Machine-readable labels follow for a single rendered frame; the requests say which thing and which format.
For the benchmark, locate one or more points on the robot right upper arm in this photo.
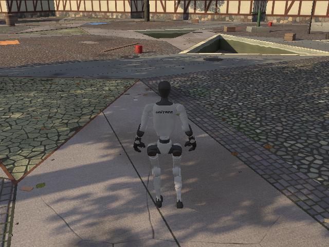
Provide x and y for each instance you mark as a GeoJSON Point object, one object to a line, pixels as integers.
{"type": "Point", "coordinates": [183, 117]}

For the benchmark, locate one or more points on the right robot thigh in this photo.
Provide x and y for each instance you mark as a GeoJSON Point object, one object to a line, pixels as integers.
{"type": "Point", "coordinates": [176, 155]}

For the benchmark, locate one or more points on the robot torso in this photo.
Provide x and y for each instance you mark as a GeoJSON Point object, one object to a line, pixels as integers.
{"type": "Point", "coordinates": [164, 118]}

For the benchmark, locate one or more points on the robot right forearm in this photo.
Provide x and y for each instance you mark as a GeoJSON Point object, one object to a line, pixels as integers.
{"type": "Point", "coordinates": [190, 135]}

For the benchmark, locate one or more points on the robot left forearm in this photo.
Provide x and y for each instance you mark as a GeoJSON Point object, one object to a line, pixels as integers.
{"type": "Point", "coordinates": [139, 136]}

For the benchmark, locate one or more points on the right robot hand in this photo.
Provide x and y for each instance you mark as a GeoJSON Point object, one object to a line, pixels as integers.
{"type": "Point", "coordinates": [188, 143]}

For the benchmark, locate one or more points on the robot left upper arm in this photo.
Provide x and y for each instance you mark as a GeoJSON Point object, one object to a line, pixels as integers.
{"type": "Point", "coordinates": [145, 117]}

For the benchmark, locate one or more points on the left robot hand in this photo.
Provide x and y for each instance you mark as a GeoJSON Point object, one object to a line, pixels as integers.
{"type": "Point", "coordinates": [138, 145]}

